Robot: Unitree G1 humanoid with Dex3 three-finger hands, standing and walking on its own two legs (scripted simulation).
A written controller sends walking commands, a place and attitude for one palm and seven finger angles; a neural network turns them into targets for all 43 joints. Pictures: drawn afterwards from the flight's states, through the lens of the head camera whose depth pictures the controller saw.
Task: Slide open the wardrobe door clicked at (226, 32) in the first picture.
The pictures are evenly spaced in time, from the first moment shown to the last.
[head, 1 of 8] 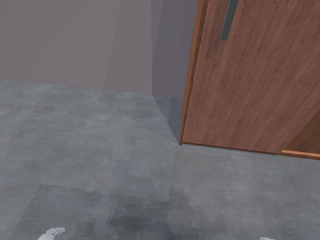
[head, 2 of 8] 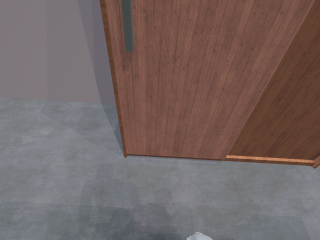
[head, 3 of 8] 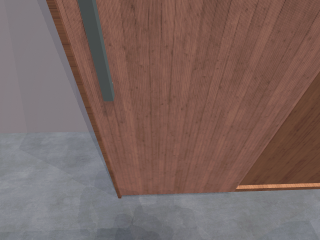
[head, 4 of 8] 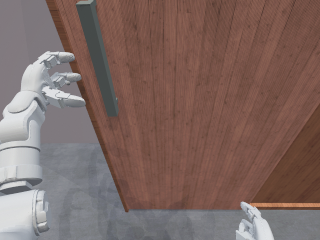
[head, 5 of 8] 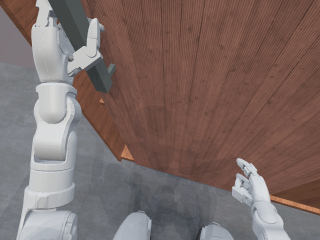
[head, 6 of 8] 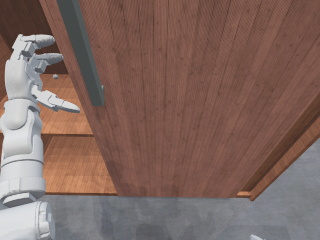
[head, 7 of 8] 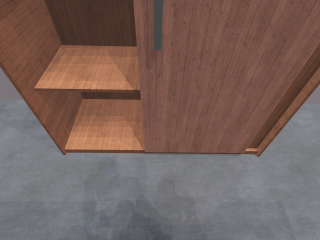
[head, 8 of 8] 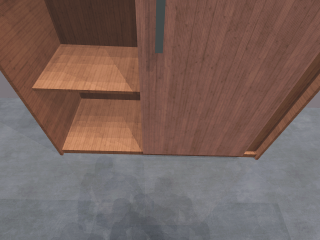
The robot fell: no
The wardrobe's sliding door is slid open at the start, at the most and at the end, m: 0.00 0.58 0.57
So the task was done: yes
